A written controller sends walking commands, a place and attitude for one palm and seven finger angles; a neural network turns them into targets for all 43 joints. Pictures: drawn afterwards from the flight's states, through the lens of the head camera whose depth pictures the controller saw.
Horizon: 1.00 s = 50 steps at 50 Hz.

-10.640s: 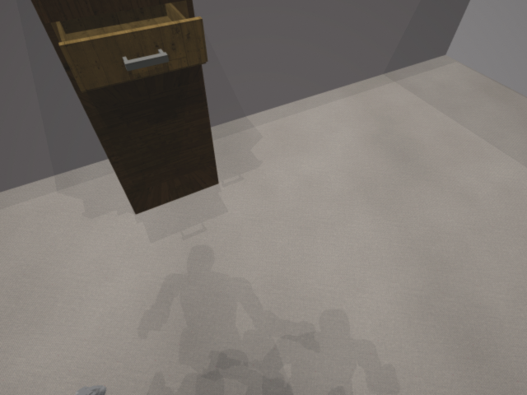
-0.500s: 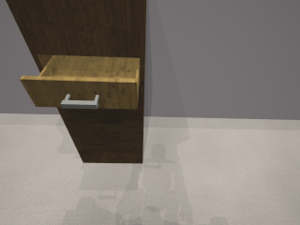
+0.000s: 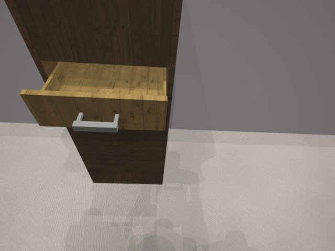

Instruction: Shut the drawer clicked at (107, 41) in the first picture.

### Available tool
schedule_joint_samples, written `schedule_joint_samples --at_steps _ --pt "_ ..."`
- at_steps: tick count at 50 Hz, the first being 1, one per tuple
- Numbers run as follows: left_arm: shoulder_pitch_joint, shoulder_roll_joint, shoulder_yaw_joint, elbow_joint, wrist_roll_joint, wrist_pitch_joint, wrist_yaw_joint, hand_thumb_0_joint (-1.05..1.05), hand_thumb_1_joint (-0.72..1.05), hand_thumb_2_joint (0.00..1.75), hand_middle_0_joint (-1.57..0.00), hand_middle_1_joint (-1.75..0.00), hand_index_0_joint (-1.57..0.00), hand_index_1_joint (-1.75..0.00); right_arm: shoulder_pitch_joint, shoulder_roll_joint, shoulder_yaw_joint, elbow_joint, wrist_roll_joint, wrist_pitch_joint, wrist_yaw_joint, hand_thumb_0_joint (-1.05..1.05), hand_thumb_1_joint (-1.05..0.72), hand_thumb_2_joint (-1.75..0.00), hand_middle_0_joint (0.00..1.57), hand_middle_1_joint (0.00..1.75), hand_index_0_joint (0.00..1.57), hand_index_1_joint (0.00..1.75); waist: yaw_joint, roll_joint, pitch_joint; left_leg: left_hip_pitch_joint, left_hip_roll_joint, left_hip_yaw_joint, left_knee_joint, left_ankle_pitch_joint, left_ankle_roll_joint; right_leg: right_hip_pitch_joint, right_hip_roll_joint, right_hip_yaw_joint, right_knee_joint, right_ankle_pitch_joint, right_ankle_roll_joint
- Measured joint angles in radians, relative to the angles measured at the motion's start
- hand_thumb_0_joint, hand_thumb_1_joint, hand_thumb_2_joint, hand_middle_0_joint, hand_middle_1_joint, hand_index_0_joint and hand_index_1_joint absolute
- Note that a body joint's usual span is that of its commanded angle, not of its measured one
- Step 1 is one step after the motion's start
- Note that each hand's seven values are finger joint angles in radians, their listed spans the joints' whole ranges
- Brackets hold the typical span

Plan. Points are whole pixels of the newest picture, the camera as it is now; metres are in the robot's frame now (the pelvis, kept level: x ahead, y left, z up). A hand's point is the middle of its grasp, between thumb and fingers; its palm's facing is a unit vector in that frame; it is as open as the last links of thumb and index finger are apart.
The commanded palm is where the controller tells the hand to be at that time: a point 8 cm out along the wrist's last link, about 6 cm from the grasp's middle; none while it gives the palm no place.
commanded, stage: come to a stop and stand still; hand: left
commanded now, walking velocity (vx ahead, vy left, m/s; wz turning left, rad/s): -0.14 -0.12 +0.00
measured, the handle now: (97, 121) +0.44 +0.22 +0.03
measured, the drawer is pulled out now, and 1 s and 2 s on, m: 0.15 0.15 0.15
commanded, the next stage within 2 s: none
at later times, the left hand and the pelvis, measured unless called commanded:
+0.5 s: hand out of the picture +0.04 +0.19 -0.18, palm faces +0.03 -0.97 -0.23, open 7.3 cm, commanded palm none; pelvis +0.00 +0.01 -0.01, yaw +0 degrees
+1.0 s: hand out of the picture -0.09 +0.24 -0.18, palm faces +0.09 -0.97 -0.20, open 7.4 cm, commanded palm none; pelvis -0.06 +0.05 -0.01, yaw +3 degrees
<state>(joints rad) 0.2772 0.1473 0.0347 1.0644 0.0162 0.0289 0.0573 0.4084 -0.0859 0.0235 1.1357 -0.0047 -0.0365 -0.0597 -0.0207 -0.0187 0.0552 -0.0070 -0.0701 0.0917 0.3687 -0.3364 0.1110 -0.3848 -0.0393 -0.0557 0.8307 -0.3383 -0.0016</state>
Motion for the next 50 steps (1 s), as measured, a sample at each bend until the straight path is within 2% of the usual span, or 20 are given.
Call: schedule_joint_samples --at_steps 6,10,11,12,13,14,16,17,21,24,26,27,29,32,36,43,50 --pt "-0.080 0.019 0.012 -0.047 -0.001 0.008 0.003 0.01 0.93 0.90 -0.19 -0.30 -0.20 -0.30 -0.027 0.033 -0.021 0.011 -0.001 0.025 -0.006 0.00 -0.90 -0.90 0.20 0.30 0.21 0.30 -0.005 0.011 0.025 0.022 -0.002 -0.014 -0.018 -0.004 -0.002 0.012 0.029 -0.015 -0.080 0.024 -0.016" --pt "-0.098 0.015 0.012 -0.078 0.001 -0.001 0.001 0.00 0.92 0.90 -0.19 -0.30 -0.20 -0.30 -0.048 0.023 -0.041 -0.004 0.001 0.036 -0.001 0.00 -0.90 -0.90 0.20 0.30 0.21 0.30 -0.004 0.024 0.034 -0.001 0.000 -0.017 0.053 -0.033 -0.014 0.077 0.045 -0.028 -0.199 0.080 -0.031" --pt "-0.096 0.015 0.011 -0.085 0.001 -0.007 0.000 0.00 0.92 0.90 -0.19 -0.30 -0.20 -0.30 -0.050 0.019 -0.046 -0.010 0.003 0.038 0.001 0.00 -0.90 -0.90 0.20 0.30 0.21 0.30 -0.002 0.020 0.033 -0.019 -0.004 -0.015 0.098 -0.042 -0.023 0.105 0.043 -0.024 -0.247 0.141 -0.040" --pt "-0.094 0.015 0.011 -0.089 0.002 -0.016 0.001 0.00 0.92 0.90 -0.19 -0.30 -0.20 -0.30 -0.057 0.013 -0.051 -0.015 0.006 0.041 0.002 0.00 -0.90 -0.90 0.20 0.30 0.21 0.30 0.002 0.017 0.033 -0.057 -0.006 -0.011 0.174 -0.047 -0.040 0.121 0.039 -0.021 -0.272 0.135 -0.041" --pt "-0.092 0.011 0.009 -0.090 0.002 -0.025 0.001 0.00 0.92 0.90 -0.19 -0.30 -0.20 -0.30 -0.069 0.003 -0.058 -0.022 0.009 0.046 0.005 0.00 -0.90 -0.90 0.20 0.30 0.21 0.30 0.004 0.020 0.036 -0.109 -0.002 -0.013 0.288 -0.059 -0.071 0.127 0.039 -0.022 -0.276 0.107 -0.041" --pt "-0.089 0.007 0.006 -0.089 0.001 -0.032 0.001 0.00 0.92 0.90 -0.20 -0.30 -0.20 -0.30 -0.085 -0.008 -0.064 -0.031 0.010 0.054 0.005 0.00 -0.90 -0.90 0.20 0.30 0.21 0.30 0.003 0.026 0.039 -0.162 0.000 -0.027 0.402 -0.111 -0.090 0.131 0.039 -0.024 -0.277 0.083 -0.041" --pt "-0.080 -0.001 -0.001 -0.085 0.002 -0.032 0.000 0.00 0.91 0.90 -0.20 -0.30 -0.20 -0.30 -0.125 -0.032 -0.075 -0.049 0.009 0.070 0.007 0.00 -0.90 -0.90 0.20 0.30 0.21 0.30 0.002 0.034 0.043 -0.248 0.015 -0.053 0.553 -0.184 -0.111 0.134 0.039 -0.026 -0.284 0.074 -0.042" --pt "-0.076 -0.004 -0.004 -0.082 0.003 -0.029 0.000 0.00 0.91 0.90 -0.20 -0.30 -0.20 -0.30 -0.147 -0.043 -0.079 -0.057 0.008 0.076 0.009 0.00 -0.90 -0.90 0.20 0.30 0.21 0.30 0.002 0.035 0.045 -0.278 0.028 -0.061 0.582 -0.194 -0.118 0.135 0.039 -0.023 -0.290 0.081 -0.040" --pt "-0.062 0.007 -0.003 -0.070 0.009 -0.018 -0.006 0.00 0.93 0.90 -0.20 -0.30 -0.20 -0.30 -0.215 -0.072 -0.083 -0.092 0.005 0.079 0.025 0.00 -0.91 -0.90 0.20 0.30 0.20 0.29 0.011 0.027 0.044 -0.316 0.085 -0.080 0.486 -0.153 -0.138 0.127 0.033 -0.008 -0.306 0.107 -0.030" --pt "-0.043 0.015 -0.010 -0.066 0.010 -0.020 -0.001 0.00 0.93 0.90 -0.20 -0.30 -0.20 -0.30 -0.239 -0.092 -0.075 -0.131 0.008 0.071 0.035 0.00 -0.91 -0.90 0.20 0.30 0.20 0.29 0.019 0.014 0.038 -0.285 0.097 -0.079 0.345 -0.101 -0.147 0.111 0.019 0.013 -0.289 0.114 -0.012" --pt "-0.023 0.018 -0.016 -0.072 0.004 -0.017 0.002 0.00 0.92 0.90 -0.20 -0.30 -0.20 -0.30 -0.233 -0.110 -0.071 -0.175 0.008 0.057 0.038 0.00 -0.91 -0.90 0.20 0.30 0.20 0.29 0.010 0.020 0.022 -0.249 0.100 -0.076 0.227 0.021 -0.131 0.099 0.008 0.016 -0.251 0.101 0.007" --pt "-0.020 0.020 -0.018 -0.072 0.002 -0.011 0.000 0.00 0.92 0.90 -0.20 -0.30 -0.20 -0.30 -0.229 -0.118 -0.071 -0.189 0.006 0.052 0.038 0.00 -0.91 -0.90 0.20 0.30 0.20 0.29 0.008 0.024 0.017 -0.248 0.097 -0.074 0.227 0.088 -0.121 0.100 0.002 0.014 -0.232 0.092 0.016" --pt "-0.010 0.030 -0.015 -0.079 0.004 0.004 -0.004 0.00 0.92 0.90 -0.20 -0.30 -0.20 -0.30 -0.222 -0.121 -0.065 -0.205 -0.002 0.058 0.042 0.00 -0.91 -0.90 0.20 0.30 0.20 0.29 0.021 0.015 0.000 -0.245 0.086 -0.060 0.257 0.070 -0.105 0.107 -0.010 0.026 -0.221 0.084 0.024" --pt "0.009 0.048 -0.017 -0.101 0.011 0.018 -0.014 0.00 0.91 0.90 -0.20 -0.30 -0.20 -0.30 -0.204 -0.116 -0.053 -0.229 -0.011 0.063 0.054 0.00 -0.91 -0.90 0.20 0.30 0.20 0.29 0.027 0.010 -0.034 -0.254 0.073 -0.053 0.255 0.049 -0.087 0.098 -0.012 0.046 -0.225 0.068 0.014" --pt "0.028 0.068 -0.020 -0.127 0.013 0.007 -0.025 0.00 0.91 0.90 -0.20 -0.30 -0.20 -0.30 -0.190 -0.103 -0.036 -0.239 -0.014 0.064 0.061 0.00 -0.91 -0.90 0.20 0.30 0.20 0.29 0.032 0.008 -0.042 -0.270 0.055 -0.054 0.231 0.086 -0.070 0.085 -0.011 0.071 -0.242 0.079 0.002" --pt "0.089 0.068 -0.024 -0.114 0.015 -0.001 -0.033 0.00 0.91 0.90 -0.20 -0.30 -0.20 -0.30 -0.168 -0.096 -0.031 -0.210 -0.013 0.073 0.065 0.00 -0.92 -0.90 0.20 0.30 0.21 0.30 0.038 0.022 -0.043 -0.288 0.042 -0.064 0.208 0.115 -0.062 0.082 0.002 0.102 -0.280 0.097 0.021" --pt "0.133 0.041 -0.027 -0.071 0.012 -0.002 -0.038 0.00 0.91 0.90 -0.20 -0.30 -0.20 -0.30 -0.136 -0.110 -0.038 -0.168 -0.012 0.071 0.062 0.00 -0.91 -0.90 0.20 0.30 0.21 0.30 0.034 0.020 -0.040 -0.301 0.034 -0.071 0.175 0.126 -0.059 0.072 0.022 0.138 -0.301 0.071 0.013"
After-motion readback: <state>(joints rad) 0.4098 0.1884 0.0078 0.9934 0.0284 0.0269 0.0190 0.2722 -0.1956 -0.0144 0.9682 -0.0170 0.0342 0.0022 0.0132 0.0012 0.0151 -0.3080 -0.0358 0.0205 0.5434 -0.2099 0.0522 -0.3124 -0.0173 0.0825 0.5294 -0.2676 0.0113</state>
